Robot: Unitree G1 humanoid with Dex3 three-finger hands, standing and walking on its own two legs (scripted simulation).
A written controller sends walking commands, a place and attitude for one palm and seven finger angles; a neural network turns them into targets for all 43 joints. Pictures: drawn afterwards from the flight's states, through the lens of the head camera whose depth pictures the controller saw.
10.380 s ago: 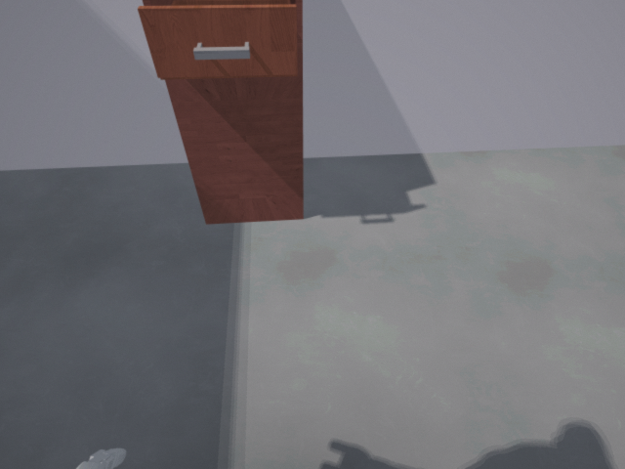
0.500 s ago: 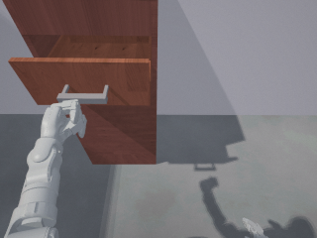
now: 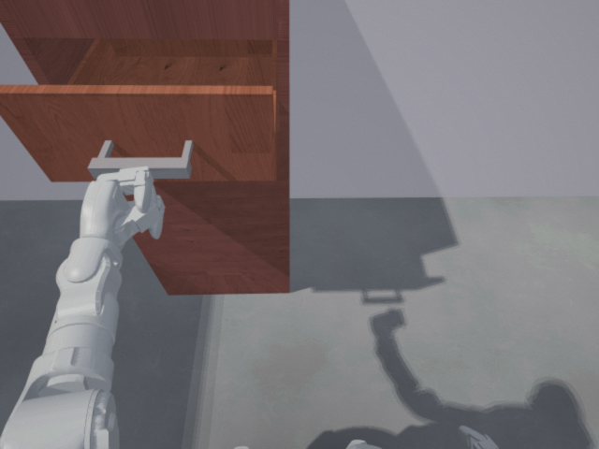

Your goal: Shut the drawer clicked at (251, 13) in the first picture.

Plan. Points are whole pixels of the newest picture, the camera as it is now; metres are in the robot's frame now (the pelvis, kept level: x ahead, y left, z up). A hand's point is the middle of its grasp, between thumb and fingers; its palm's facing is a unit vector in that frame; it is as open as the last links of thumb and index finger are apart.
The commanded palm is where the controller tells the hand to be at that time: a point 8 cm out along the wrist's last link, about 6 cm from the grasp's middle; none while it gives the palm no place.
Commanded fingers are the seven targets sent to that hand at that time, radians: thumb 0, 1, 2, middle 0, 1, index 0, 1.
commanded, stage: bring the fist close to the handle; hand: left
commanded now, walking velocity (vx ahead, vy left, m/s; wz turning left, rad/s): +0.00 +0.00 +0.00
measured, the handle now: (144, 157) +0.50 +0.24 +0.09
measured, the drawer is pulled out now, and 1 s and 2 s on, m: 0.14 0.10 0.00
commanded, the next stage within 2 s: push the drawer shut in 0.06 s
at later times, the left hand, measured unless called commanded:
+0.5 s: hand (158, 193) +0.43 +0.20 +0.09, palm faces +0.02 -1.00 -0.01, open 3.1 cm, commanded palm +0.42 +0.26 +0.09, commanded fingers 0.00 0.90 0.90 -1.40 -1.60 -1.40 -1.60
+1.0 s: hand (157, 173) +0.47 +0.22 +0.09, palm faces +0.01 -1.00 -0.02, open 2.7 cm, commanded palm +0.48 +0.26 +0.09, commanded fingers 0.00 0.90 0.90 -1.40 -1.60 -1.40 -1.60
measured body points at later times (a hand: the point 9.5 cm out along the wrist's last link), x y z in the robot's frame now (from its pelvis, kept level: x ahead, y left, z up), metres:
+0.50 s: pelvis +0.00 +0.00 +0.00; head +0.06 +0.00 +0.44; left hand +0.42 +0.26 +0.10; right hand +0.09 -0.26 -0.11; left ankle +0.00 +0.11 -0.71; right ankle +0.03 -0.11 -0.71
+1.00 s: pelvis -0.03 +0.00 -0.02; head +0.08 +0.02 +0.42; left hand +0.46 +0.27 +0.09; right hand +0.00 -0.27 -0.13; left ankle +0.00 +0.11 -0.71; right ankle +0.03 -0.11 -0.71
